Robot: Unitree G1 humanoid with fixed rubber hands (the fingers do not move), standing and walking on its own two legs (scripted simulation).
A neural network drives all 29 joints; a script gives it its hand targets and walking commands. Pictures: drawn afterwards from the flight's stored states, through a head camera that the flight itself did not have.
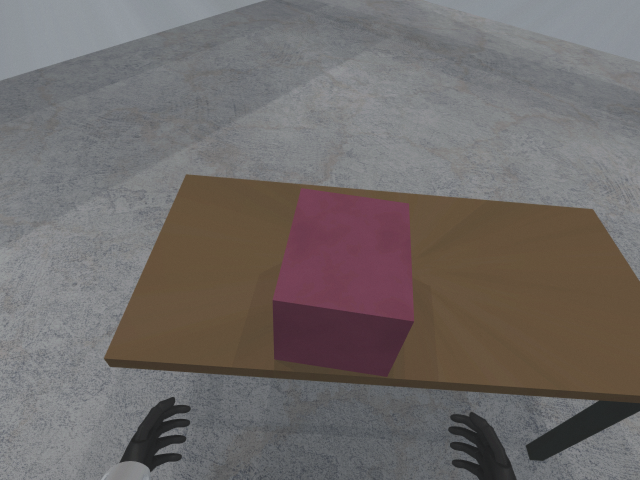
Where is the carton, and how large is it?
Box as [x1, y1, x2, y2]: [273, 188, 413, 376]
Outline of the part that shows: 301,188 273,297 274,358 386,376 413,322 408,203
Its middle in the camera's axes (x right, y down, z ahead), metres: +0.04 +0.07 +0.72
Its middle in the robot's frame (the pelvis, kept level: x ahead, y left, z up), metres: +0.49 -0.01 -0.10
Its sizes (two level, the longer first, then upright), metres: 0.261 0.209 0.194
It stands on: a table, 0.57 m high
